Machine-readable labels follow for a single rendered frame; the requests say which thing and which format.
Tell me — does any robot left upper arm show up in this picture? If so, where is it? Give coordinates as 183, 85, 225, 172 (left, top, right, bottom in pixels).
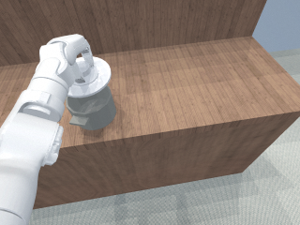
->
0, 112, 64, 225

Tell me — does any robot left hand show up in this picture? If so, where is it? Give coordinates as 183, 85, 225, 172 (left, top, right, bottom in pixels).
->
46, 34, 94, 83

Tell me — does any lid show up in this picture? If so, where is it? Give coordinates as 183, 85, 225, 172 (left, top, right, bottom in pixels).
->
67, 56, 112, 98

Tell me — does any left robot forearm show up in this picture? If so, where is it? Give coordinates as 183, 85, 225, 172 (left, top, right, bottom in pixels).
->
0, 39, 77, 147

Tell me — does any table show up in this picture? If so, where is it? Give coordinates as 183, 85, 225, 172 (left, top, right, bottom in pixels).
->
0, 0, 300, 210

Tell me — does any knob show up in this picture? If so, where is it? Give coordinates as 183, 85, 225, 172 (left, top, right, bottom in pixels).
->
76, 61, 91, 77

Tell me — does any pot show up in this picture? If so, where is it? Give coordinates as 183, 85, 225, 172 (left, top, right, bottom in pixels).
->
66, 84, 116, 130

